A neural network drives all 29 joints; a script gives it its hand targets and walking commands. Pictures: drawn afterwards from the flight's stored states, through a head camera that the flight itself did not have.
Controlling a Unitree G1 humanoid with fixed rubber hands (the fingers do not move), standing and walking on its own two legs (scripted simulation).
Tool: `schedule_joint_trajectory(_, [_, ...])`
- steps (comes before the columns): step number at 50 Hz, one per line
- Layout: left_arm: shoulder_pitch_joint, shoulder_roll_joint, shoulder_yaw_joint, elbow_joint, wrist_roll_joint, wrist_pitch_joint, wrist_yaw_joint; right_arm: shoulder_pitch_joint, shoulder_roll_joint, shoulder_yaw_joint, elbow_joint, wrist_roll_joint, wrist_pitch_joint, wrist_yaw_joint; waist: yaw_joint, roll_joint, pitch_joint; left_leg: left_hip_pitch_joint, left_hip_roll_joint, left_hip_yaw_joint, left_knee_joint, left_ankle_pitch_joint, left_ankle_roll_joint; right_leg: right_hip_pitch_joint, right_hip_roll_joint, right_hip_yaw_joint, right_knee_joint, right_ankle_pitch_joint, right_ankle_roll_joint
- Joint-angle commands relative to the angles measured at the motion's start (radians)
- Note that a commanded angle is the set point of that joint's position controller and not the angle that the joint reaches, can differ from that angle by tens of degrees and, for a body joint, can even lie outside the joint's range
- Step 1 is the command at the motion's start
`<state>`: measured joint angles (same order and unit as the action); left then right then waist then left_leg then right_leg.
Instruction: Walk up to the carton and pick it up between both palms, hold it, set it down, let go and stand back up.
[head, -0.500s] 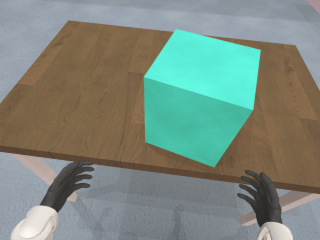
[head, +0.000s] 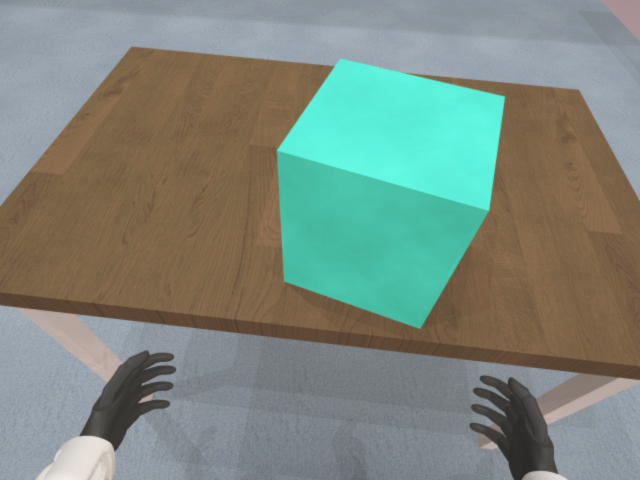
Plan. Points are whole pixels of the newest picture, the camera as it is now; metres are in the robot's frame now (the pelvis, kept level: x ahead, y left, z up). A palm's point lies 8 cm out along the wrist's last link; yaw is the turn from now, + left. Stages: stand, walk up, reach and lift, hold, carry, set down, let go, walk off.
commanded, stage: set down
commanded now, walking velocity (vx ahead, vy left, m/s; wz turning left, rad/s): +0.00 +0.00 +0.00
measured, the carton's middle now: (381, 199) +0.45 -0.04 +0.08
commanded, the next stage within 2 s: let go in 0.84 s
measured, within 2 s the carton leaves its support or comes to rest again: neither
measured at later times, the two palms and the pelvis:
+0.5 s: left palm (123, 451) +0.15 +0.25 -0.04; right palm (536, 478) +0.15 -0.22 -0.04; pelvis +0.01 -0.01 +0.00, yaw +0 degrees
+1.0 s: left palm (141, 454) +0.15 +0.24 -0.07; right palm (529, 473) +0.16 -0.23 -0.07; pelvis +0.01 -0.01 +0.00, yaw +0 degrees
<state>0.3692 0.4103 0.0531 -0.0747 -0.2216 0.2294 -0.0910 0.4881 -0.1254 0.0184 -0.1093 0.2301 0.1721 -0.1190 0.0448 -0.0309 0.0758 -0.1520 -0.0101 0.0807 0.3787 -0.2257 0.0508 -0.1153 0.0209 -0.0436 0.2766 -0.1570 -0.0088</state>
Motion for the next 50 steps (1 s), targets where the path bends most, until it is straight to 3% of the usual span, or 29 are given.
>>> schedule_joint_trajectory(1, [-0.004, 0.018, -0.038, -0.054, 0.055, -0.040, 0.035, -0.066, -0.095, -0.112, 0.004, -0.094, -0.092, 0.040, -0.037, 0.196, -0.114, 0.063, 0.120, -0.127, -0.117, 0.175, -0.110, 0.056, 0.012, 0.039, 0.021, 0.041, -0.055])
schedule_joint_trajectory(3, [-0.003, 0.018, -0.040, -0.050, 0.066, -0.050, 0.048, -0.072, -0.101, -0.124, 0.025, -0.104, -0.112, 0.048, -0.036, 0.210, -0.095, 0.051, 0.114, -0.124, -0.120, 0.183, -0.109, 0.051, 0.020, 0.033, 0.023, 0.054, -0.058])
schedule_joint_trajectory(4, [0.013, -0.014, -0.047, 0.021, 0.090, -0.041, 0.050, -0.079, -0.106, -0.108, 0.110, -0.108, -0.115, 0.061, -0.035, 0.211, -0.073, 0.072, 0.114, -0.132, -0.114, 0.214, -0.115, 0.023, 0.025, 0.027, 0.017, 0.040, -0.069])
schedule_joint_trajectory(5, [0.013, 0.006, -0.048, 0.002, 0.074, -0.052, 0.048, -0.077, -0.102, -0.116, 0.058, -0.101, -0.129, 0.059, -0.037, 0.193, -0.088, 0.055, 0.110, -0.123, -0.114, 0.204, -0.110, 0.044, 0.020, 0.032, 0.016, 0.053, -0.062])
schedule_joint_trajectory(7, [-0.005, -0.007, -0.045, 0.078, 0.107, -0.049, 0.042, -0.083, -0.112, -0.118, 0.144, -0.111, -0.135, 0.068, -0.048, 0.197, -0.078, 0.057, 0.100, -0.114, -0.115, 0.175, -0.106, 0.042, 0.019, 0.030, 0.016, 0.039, -0.058])
schedule_joint_trajectory(8, [-0.021, 0.004, -0.043, 0.054, 0.100, -0.055, 0.044, -0.098, -0.104, -0.115, 0.133, -0.108, -0.148, 0.066, -0.047, 0.190, -0.090, 0.055, 0.103, -0.112, -0.121, 0.172, -0.105, 0.053, 0.017, 0.029, 0.014, 0.045, -0.061])
schedule_joint_trajectory(9, [-0.021, -0.017, -0.046, 0.102, 0.115, -0.054, 0.043, -0.108, -0.120, -0.109, 0.173, -0.120, -0.152, 0.072, -0.039, 0.196, -0.072, 0.048, 0.100, -0.107, -0.119, 0.180, -0.104, 0.053, 0.019, 0.030, 0.020, 0.040, -0.062])
schedule_joint_trajectory(12, [-0.033, -0.015, -0.041, 0.071, 0.106, -0.088, 0.047, -0.103, -0.110, -0.107, 0.170, -0.131, -0.190, 0.075, -0.036, 0.178, -0.115, 0.070, 0.086, -0.092, -0.092, 0.223, -0.103, 0.047, 0.021, 0.025, 0.016, 0.058, -0.062])
schedule_joint_trajectory(14, [-0.014, -0.032, -0.042, 0.135, 0.122, -0.097, 0.051, -0.109, -0.117, -0.090, 0.229, -0.137, -0.216, 0.088, -0.031, 0.170, -0.112, 0.091, 0.081, -0.093, -0.074, 0.290, -0.103, 0.021, 0.028, 0.019, 0.019, 0.078, -0.067])
schedule_joint_trajectory(17, [-0.023, -0.009, -0.039, 0.126, 0.113, -0.127, 0.052, -0.108, -0.104, -0.099, 0.216, -0.142, -0.260, 0.089, -0.035, 0.157, -0.144, 0.083, 0.081, -0.081, -0.070, 0.265, -0.099, 0.040, 0.021, 0.027, 0.022, 0.094, -0.058])
schedule_joint_trajectory(18, [-0.029, -0.023, -0.038, 0.159, 0.128, -0.127, 0.057, -0.130, -0.122, -0.098, 0.278, -0.147, -0.260, 0.102, -0.032, 0.168, -0.104, 0.072, 0.083, -0.085, -0.081, 0.260, -0.101, 0.022, 0.028, 0.020, 0.025, 0.070, -0.061])
schedule_joint_trajectory(20, [-0.026, -0.018, -0.045, 0.195, 0.123, -0.136, 0.044, -0.114, -0.102, -0.097, 0.282, -0.153, -0.279, 0.089, -0.048, 0.131, -0.137, 0.076, 0.071, -0.074, -0.067, 0.243, -0.093, 0.045, 0.012, 0.030, 0.017, 0.099, -0.051])
schedule_joint_trajectory(21, [-0.047, -0.039, -0.053, 0.224, 0.148, -0.128, 0.052, -0.132, -0.106, -0.091, 0.360, -0.156, -0.276, 0.098, -0.049, 0.172, -0.094, 0.074, 0.073, -0.074, -0.079, 0.224, -0.097, 0.018, 0.021, 0.024, 0.015, 0.066, -0.057])
schedule_joint_trajectory(23, [-0.068, -0.055, -0.058, 0.248, 0.162, -0.128, 0.063, -0.168, -0.135, -0.107, 0.404, -0.166, -0.290, 0.114, -0.046, 0.205, -0.102, 0.075, 0.086, -0.087, -0.088, 0.208, -0.103, 0.001, 0.030, 0.007, 0.034, 0.039, -0.063])
schedule_joint_trajectory(24, [-0.073, -0.035, -0.051, 0.233, 0.151, -0.135, 0.055, -0.154, -0.116, -0.106, 0.378, -0.177, -0.301, 0.105, -0.050, 0.164, -0.113, 0.064, 0.081, -0.079, -0.080, 0.197, -0.098, 0.033, 0.020, 0.012, 0.031, 0.064, -0.056])
schedule_joint_trajectory(26, [-0.097, -0.059, -0.070, 0.249, 0.153, -0.140, 0.068, -0.184, -0.115, -0.104, 0.428, -0.183, -0.307, 0.116, -0.052, 0.187, -0.092, 0.059, 0.081, -0.084, -0.086, 0.193, -0.103, 0.004, 0.029, 0.007, 0.037, 0.045, -0.060])
schedule_joint_trajectory(27, [-0.111, -0.032, -0.064, 0.220, 0.127, -0.155, 0.061, -0.185, -0.091, -0.103, 0.384, -0.178, -0.330, 0.106, -0.057, 0.139, -0.115, 0.060, 0.069, -0.067, -0.068, 0.193, -0.096, 0.004, 0.010, 0.012, 0.028, 0.066, -0.051])
schedule_joint_trajectory(28, [-0.113, -0.035, -0.068, 0.226, 0.136, -0.163, 0.070, -0.189, -0.107, -0.107, 0.412, -0.176, -0.333, 0.114, -0.047, 0.176, -0.121, 0.058, 0.077, -0.075, -0.075, 0.211, -0.098, 0.014, 0.018, 0.010, 0.041, 0.072, -0.051])
schedule_joint_trajectory(32, [-0.126, -0.059, -0.083, 0.299, 0.151, -0.155, 0.080, -0.237, -0.143, -0.117, 0.529, -0.185, -0.347, 0.131, -0.048, 0.191, -0.082, 0.034, 0.097, -0.091, -0.094, 0.165, -0.103, 0.000, 0.031, 0.002, 0.045, 0.021, -0.058])
schedule_joint_trajectory(33, [-0.141, -0.075, -0.090, 0.331, 0.156, -0.149, 0.077, -0.230, -0.144, -0.121, 0.558, -0.184, -0.345, 0.133, -0.066, 0.182, -0.081, 0.028, 0.096, -0.088, -0.099, 0.133, -0.102, 0.003, 0.028, 0.002, 0.049, 0.030, -0.060])
schedule_joint_trajectory(34, [-0.141, -0.047, -0.078, 0.332, 0.150, -0.156, 0.069, -0.236, -0.128, -0.117, 0.525, -0.181, -0.363, 0.125, -0.058, 0.159, -0.113, 0.023, 0.080, -0.073, -0.085, 0.121, -0.091, 0.016, 0.017, 0.010, 0.041, 0.039, -0.052])
schedule_joint_trajectory(35, [-0.134, -0.065, -0.074, 0.352, 0.160, -0.156, 0.075, -0.243, -0.126, -0.110, 0.552, -0.196, -0.368, 0.127, -0.050, 0.149, -0.127, 0.051, 0.074, -0.066, -0.077, 0.149, -0.094, 0.011, 0.022, 0.001, 0.036, 0.046, -0.058])
schedule_joint_trajectory(37, [-0.144, -0.086, -0.084, 0.345, 0.170, -0.150, 0.090, -0.287, -0.147, -0.118, 0.604, -0.196, -0.382, 0.142, -0.049, 0.196, -0.129, 0.098, 0.080, -0.076, -0.070, 0.226, -0.115, -0.039, 0.031, -0.012, 0.039, 0.046, -0.063])
schedule_joint_trajectory(39, [-0.157, -0.085, -0.083, 0.369, 0.174, -0.155, 0.087, -0.284, -0.158, -0.121, 0.626, -0.201, -0.388, 0.148, -0.050, 0.162, -0.116, 0.098, 0.085, -0.080, -0.064, 0.237, -0.108, -0.048, 0.037, -0.013, 0.033, 0.041, -0.062])
schedule_joint_trajectory(41, [-0.177, -0.100, -0.087, 0.369, 0.182, -0.153, 0.099, -0.311, -0.173, -0.125, 0.679, -0.201, -0.405, 0.155, -0.049, 0.183, -0.137, 0.115, 0.087, -0.086, -0.058, 0.275, -0.118, -0.053, 0.043, -0.016, 0.042, 0.036, -0.061])
schedule_joint_trajectory(45, [-0.178, -0.089, -0.086, 0.362, 0.172, -0.162, 0.096, -0.305, -0.138, -0.104, 0.677, -0.195, -0.425, 0.147, -0.056, 0.135, -0.159, 0.145, 0.060, -0.062, -0.027, 0.299, -0.110, -0.068, 0.020, -0.006, 0.021, 0.084, -0.054])
schedule_joint_trajectory(46, [-0.180, -0.094, -0.079, 0.381, 0.185, -0.162, 0.100, -0.324, -0.171, -0.105, 0.710, -0.195, -0.435, 0.158, -0.042, 0.151, -0.164, 0.155, 0.065, -0.064, -0.023, 0.329, -0.115, -0.070, 0.031, -0.013, 0.033, 0.076, -0.058])
schedule_joint_trajectory(50, [-0.168, -0.121, -0.088, 0.387, 0.196, -0.144, 0.106, -0.342, -0.200, -0.120, 0.763, -0.191, -0.437, 0.174, -0.040, 0.189, -0.132, 0.165, 0.073, -0.073, -0.036, 0.327, -0.126, -0.107, 0.036, -0.015, 0.022, 0.032, -0.068])
